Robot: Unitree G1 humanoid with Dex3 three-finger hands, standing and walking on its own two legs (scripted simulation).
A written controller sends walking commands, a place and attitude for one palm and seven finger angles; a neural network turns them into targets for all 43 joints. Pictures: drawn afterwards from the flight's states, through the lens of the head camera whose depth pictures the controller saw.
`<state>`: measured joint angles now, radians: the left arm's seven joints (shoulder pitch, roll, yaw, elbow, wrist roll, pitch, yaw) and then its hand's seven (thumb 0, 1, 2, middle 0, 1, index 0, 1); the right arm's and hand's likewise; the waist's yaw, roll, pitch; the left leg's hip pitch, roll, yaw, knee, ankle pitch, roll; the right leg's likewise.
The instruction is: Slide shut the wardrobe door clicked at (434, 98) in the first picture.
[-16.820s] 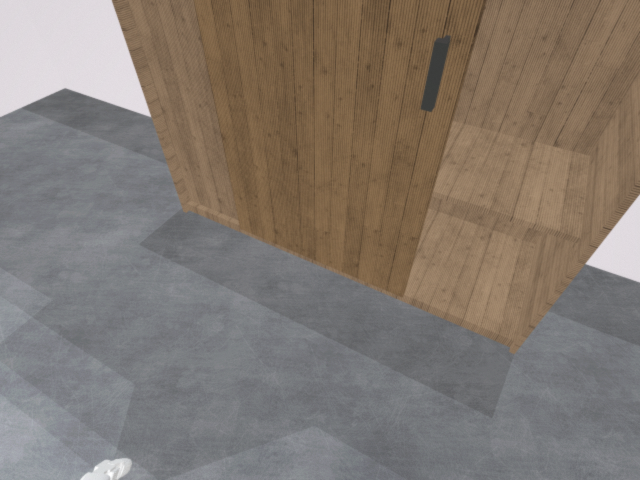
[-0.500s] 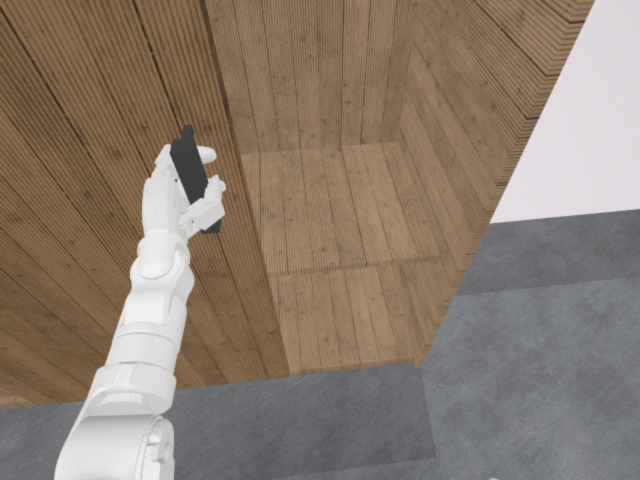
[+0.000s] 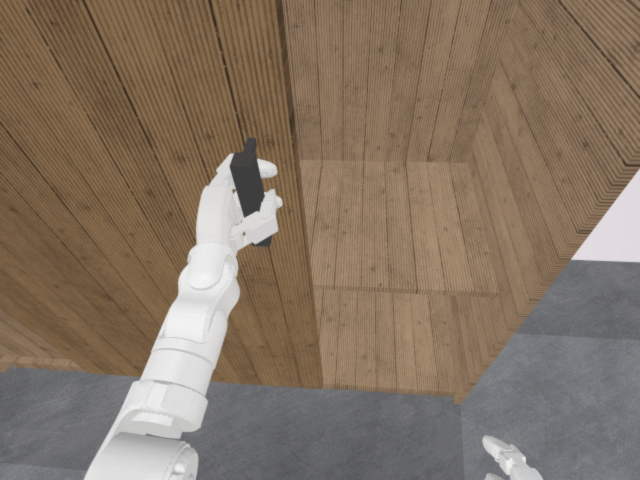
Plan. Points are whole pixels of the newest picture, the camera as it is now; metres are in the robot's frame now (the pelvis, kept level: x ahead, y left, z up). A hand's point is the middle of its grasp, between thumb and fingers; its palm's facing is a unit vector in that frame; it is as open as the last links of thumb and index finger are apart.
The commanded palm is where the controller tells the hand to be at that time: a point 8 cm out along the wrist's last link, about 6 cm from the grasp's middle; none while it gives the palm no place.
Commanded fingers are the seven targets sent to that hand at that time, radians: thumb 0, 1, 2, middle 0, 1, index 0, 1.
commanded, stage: tug the door sideways, standing still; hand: left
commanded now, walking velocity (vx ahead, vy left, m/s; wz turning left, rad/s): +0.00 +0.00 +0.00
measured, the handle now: (256, 193) +0.45 +0.11 +0.12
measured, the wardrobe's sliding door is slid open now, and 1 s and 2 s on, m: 0.40 0.31 0.00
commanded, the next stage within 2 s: step sideways, sliding the door along in 0.04 s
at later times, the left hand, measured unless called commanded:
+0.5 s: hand (282, 217) +0.40 +0.07 +0.12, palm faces +0.07 -0.98 -0.20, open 6.2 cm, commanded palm +0.38 +0.08 +0.13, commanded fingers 0.00 0.90 0.90 -0.45 -1.40 -0.45 -1.40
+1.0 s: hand (340, 220) +0.40 +0.00 +0.12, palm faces +0.07 -0.99 -0.11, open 6.2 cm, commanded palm +0.38 -0.03 +0.12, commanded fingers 0.00 0.90 0.90 -0.45 -1.40 -0.45 -1.40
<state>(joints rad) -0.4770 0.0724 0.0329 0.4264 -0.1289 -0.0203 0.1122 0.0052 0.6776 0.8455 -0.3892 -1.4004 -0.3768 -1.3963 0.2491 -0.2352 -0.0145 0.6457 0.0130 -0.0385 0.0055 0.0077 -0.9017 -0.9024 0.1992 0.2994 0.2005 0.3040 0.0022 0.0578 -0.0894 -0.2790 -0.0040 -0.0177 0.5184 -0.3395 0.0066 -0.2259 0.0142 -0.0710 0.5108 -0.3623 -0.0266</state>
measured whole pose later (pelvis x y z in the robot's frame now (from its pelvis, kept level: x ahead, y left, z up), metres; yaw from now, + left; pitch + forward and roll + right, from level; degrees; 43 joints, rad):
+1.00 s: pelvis -0.01 -0.14 -0.01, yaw +2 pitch -5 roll -2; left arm -0.67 0.16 -0.07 0.41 -0.10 -0.10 0.09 -0.03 0.70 0.83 -0.45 -1.40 -0.23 -1.40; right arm 0.12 -0.16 -0.01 0.60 0.04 0.01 0.01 0.01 -0.90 -0.90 0.20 0.30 0.20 0.30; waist 0.12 0.07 0.29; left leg -0.19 0.21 0.03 0.60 -0.31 -0.12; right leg -0.44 -0.07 0.01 0.86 -0.36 0.00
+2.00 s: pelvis +0.03 -0.49 -0.02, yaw +6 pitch -5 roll +0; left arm -0.41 0.11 0.01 0.13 -0.08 -0.11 0.18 -0.03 0.72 0.81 -0.44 -1.40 -0.17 -1.40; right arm 0.03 -0.19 -0.04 0.58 0.06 -0.02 0.02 0.01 -0.90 -0.90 0.20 0.30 0.20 0.30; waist 0.08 0.11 0.28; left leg -0.28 0.25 0.01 0.83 -0.47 -0.03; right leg -0.33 0.00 -0.07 0.74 -0.34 -0.04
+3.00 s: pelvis +0.04 -0.63 +0.00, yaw -6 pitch -2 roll +0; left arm -0.23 0.51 0.45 0.59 -0.01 -0.20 0.11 -0.19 0.58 0.77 -0.42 -1.38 -0.32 -1.37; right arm 0.26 -0.29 -0.03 0.67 0.05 -0.07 -0.09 0.01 -0.90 -0.90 0.20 0.30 0.20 0.30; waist -0.01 0.00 0.01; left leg -0.23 0.01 0.08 0.50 -0.24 0.03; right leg -0.31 -0.02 0.03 0.53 -0.27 0.01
